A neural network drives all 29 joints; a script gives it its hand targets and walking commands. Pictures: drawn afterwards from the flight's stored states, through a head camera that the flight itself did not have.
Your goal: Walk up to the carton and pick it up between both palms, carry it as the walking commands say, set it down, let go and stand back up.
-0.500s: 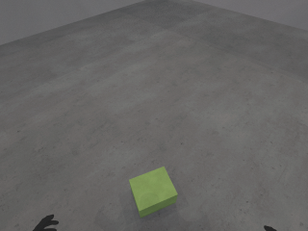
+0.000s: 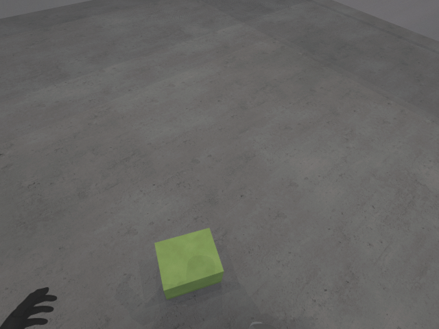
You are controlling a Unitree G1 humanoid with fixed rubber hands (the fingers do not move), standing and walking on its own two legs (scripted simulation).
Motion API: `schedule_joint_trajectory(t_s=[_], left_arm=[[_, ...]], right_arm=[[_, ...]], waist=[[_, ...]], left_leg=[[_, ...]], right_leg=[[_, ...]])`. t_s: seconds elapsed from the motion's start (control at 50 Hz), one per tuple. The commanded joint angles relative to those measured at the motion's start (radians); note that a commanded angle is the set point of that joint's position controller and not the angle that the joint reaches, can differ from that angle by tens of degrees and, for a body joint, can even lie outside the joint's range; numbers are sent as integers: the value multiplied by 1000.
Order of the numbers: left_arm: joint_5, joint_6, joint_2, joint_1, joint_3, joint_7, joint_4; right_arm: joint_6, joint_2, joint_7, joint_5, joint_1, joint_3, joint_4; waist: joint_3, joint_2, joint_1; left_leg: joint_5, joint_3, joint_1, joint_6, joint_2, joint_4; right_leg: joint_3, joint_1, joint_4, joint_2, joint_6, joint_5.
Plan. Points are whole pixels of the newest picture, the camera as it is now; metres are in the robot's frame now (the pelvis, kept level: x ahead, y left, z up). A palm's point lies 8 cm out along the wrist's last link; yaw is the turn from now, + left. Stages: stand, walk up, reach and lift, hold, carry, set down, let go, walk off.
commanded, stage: walk up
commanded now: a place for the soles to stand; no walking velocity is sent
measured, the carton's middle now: (188, 262) +0.47 +0.07 -0.67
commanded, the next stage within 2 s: reach and lift in 1.92 s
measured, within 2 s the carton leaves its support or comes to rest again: neither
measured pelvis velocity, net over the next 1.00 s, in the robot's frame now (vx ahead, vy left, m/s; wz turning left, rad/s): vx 0.06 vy -0.06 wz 0.34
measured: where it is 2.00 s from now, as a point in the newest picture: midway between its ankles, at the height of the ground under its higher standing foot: outside the picture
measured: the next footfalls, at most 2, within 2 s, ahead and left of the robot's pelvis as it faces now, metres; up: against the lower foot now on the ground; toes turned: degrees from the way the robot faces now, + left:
left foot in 0.26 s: +0.13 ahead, +0.05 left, +0.00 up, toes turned +9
left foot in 0.68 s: +0.08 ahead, +0.08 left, +0.00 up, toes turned +14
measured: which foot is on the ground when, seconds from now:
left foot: up 0.00-0.24, down 0.26-0.44, up 0.46-0.66, down 0.68-1.00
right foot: down 0.00-1.00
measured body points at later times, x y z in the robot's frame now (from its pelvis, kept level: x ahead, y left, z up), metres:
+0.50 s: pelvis +0.06 -0.08 +0.00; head +0.09 -0.08 +0.45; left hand +0.08 +0.29 -0.07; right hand +0.29 -0.37 -0.08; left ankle +0.07 +0.05 -0.68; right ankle +0.11 -0.19 -0.71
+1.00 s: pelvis +0.06 -0.06 +0.02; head +0.08 -0.06 +0.47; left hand +0.07 +0.29 -0.08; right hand +0.29 -0.33 -0.08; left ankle +0.05 +0.07 -0.71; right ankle +0.11 -0.19 -0.71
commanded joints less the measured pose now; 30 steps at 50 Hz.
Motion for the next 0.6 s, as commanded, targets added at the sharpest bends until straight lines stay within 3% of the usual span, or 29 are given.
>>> schedule_joint_trajectory(t_s=[0.0,0.02,0.04,0.06,0.08,0.1,0.14,0.18,0.22,0.24,0.26,0.28,0.3,0.32,0.36,0.38,0.4,0.42,0.44,0.46,0.48,0.5,0.52,0.54,0.58], left_arm=[[2,-28,298,196,68,33,-54],[-19,-32,260,112,59,39,-69],[-24,-36,223,87,50,45,-65],[-31,-46,197,48,41,56,-65],[-32,-55,177,30,35,65,-59],[-32,-64,165,45,28,71,-48],[-34,-82,170,86,14,85,-33],[-48,-91,173,86,-2,93,-28],[-65,-91,151,81,-25,99,-35],[-73,-93,123,98,-39,103,-38],[-84,-95,74,120,-51,106,-56],[-93,-81,97,111,-47,116,-62],[-84,-71,120,105,-42,128,-48],[-79,-77,106,108,-46,132,-39],[-72,-96,105,161,-49,138,-10],[-69,-106,103,210,-44,140,18],[-59,-118,118,229,-38,145,24],[-42,-130,172,239,-27,153,18],[-41,-135,259,217,-12,157,2],[-44,-138,263,185,-10,159,-5],[-48,-142,240,154,-15,165,-15],[-50,-143,216,132,-21,170,-18],[-45,-143,210,119,-22,169,-18],[-37,-143,207,128,-22,166,-17],[-31,-140,205,150,-25,156,-21]], right_arm=[[3,-56,-30,21,-78,15,-133],[0,-115,-31,36,-89,-3,-112],[-5,-150,-16,39,-59,-12,-87],[-7,-157,0,36,-14,-16,-64],[-6,-149,17,36,9,-15,-43],[-5,-129,38,35,-1,-14,-42],[0,-85,63,37,-49,-4,-67],[6,-53,71,43,-73,6,-87],[8,-50,74,38,-53,6,-92],[7,-79,71,24,-37,-3,-100],[5,-171,67,9,-48,-29,-134],[9,-180,68,30,-67,-33,-165],[15,-158,68,37,-85,-32,-164],[20,-140,63,34,-127,-24,-165],[35,-118,66,36,-209,-16,-175],[47,-110,73,35,-241,-12,-184],[57,-90,82,36,-245,-4,-193],[65,-53,93,40,-247,6,-210],[74,-19,97,37,-265,11,-230],[84,-64,91,35,-288,-4,-229],[86,-75,92,42,-266,-8,-218],[84,-69,93,42,-239,-9,-205],[80,-59,96,43,-217,-8,-192],[75,-50,101,40,-219,-8,-187],[68,-36,109,43,-238,-9,-180]], waist=[[-40,-257,167],[-19,-121,115],[-11,-83,86],[8,-64,56],[15,-78,43],[26,-79,50],[19,-68,62],[-21,-63,47],[-70,-41,16],[-95,25,-3],[-139,251,-4],[-165,234,-2],[-162,145,2],[-119,149,17],[-85,196,42],[-92,197,61],[-100,171,77],[-93,70,89],[-81,-106,94],[-57,-80,88],[-29,-20,69],[-14,-6,56],[-9,-40,49],[-25,-89,63],[-64,-125,82]], left_leg=[[-226,99,-527,50,-171,428],[-137,35,-428,54,-94,495],[-93,56,-376,39,-67,466],[-73,77,-326,21,-33,405],[-74,98,-262,16,-32,332],[-85,117,-209,18,-48,265],[-77,129,-148,29,-71,165],[-17,150,-44,45,-94,57],[131,160,110,76,-131,-117],[181,88,220,103,-115,-200],[281,-263,327,188,69,-261],[378,-440,273,312,211,-304],[365,-383,242,321,196,-283],[399,-323,182,310,172,-262],[497,-186,63,246,105,-232],[527,-118,0,215,59,-189],[470,-89,-51,171,20,-139],[397,-41,-110,110,-49,-21],[134,29,-194,48,-186,169],[-159,-6,-198,35,-162,338],[-153,-21,-224,33,-145,399],[-133,-17,-222,32,-124,384],[-112,7,-210,33,-107,305],[-116,50,-192,32,-106,234],[-107,128,-122,27,-116,128]], right_leg=[[607,266,-584,-362,-185,-527],[546,198,-563,-332,-234,-502],[459,166,-514,-292,-247,-470],[368,136,-459,-259,-243,-403],[283,106,-417,-232,-234,-310],[229,81,-393,-228,-237,-189],[191,91,-343,-265,-245,134],[129,111,-266,-277,-233,438],[55,84,-149,-245,-174,493],[0,22,-39,-211,-120,500],[-94,-140,173,-82,-18,319],[-53,-128,234,23,0,-233],[1,-95,267,-6,-5,-272],[-2,-86,236,-9,-10,-256],[-45,10,81,-7,-23,-146],[-85,115,-31,23,-26,-45],[-77,195,-138,34,-39,66],[74,213,-253,-70,-80,100],[402,178,-389,-322,-201,130],[446,134,-382,-417,-296,270],[376,141,-339,-391,-304,374],[288,151,-303,-346,-279,409],[197,169,-268,-289,-237,415],[139,197,-246,-253,-214,455],[89,214,-218,-230,-202,535]])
